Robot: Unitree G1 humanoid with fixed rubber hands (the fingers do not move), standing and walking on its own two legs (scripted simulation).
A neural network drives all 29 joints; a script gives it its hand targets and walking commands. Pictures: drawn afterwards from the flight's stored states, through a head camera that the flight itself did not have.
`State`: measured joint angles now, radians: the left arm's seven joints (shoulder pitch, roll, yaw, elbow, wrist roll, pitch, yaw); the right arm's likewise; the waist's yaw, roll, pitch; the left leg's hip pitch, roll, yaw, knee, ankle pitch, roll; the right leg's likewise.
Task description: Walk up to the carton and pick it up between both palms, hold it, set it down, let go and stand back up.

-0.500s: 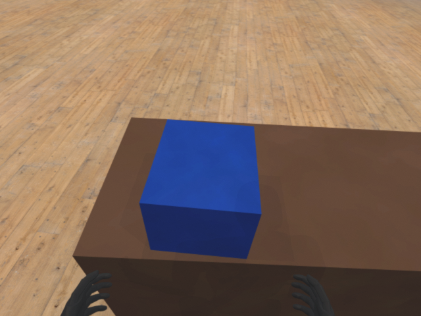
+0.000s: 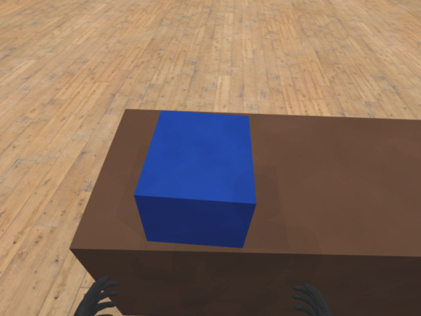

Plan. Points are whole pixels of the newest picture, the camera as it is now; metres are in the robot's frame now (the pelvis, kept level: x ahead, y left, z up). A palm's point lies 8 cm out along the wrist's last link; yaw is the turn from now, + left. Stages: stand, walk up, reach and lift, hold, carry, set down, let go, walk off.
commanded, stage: set down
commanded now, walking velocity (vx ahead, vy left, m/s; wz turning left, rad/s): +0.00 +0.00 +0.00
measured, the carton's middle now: (200, 176) +0.48 +0.03 -0.03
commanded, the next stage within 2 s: let go in 0.42 s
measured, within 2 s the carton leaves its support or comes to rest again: neither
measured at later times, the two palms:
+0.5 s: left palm out of the picture +0.16 +0.23 -0.08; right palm out of the picture +0.14 -0.22 -0.08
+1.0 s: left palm out of the picture +0.16 +0.23 -0.08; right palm out of the picture +0.14 -0.22 -0.08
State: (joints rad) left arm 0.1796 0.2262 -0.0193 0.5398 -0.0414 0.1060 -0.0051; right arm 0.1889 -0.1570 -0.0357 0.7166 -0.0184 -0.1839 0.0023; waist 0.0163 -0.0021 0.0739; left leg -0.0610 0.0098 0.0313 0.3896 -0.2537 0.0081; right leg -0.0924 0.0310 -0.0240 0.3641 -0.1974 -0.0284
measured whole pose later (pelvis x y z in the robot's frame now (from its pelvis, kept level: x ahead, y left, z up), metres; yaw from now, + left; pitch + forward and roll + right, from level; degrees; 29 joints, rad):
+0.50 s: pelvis +0.00 +0.01 +0.00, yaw -1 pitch -4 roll -1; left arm 0.19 0.20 -0.02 0.51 -0.01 0.14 0.03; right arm 0.18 -0.17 -0.05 0.73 -0.03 -0.20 0.04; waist 0.00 0.00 0.08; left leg -0.07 0.01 0.05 0.43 -0.28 0.02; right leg -0.10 0.03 -0.02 0.38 -0.20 -0.02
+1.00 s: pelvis +0.00 +0.01 +0.00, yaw -1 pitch -3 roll -1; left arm 0.20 0.19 -0.01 0.52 0.02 0.11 0.02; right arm 0.17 -0.18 -0.04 0.73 -0.04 -0.16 0.03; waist 0.01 0.00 0.06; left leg -0.11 0.01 0.06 0.46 -0.29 0.02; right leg -0.14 0.03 -0.01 0.41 -0.21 -0.01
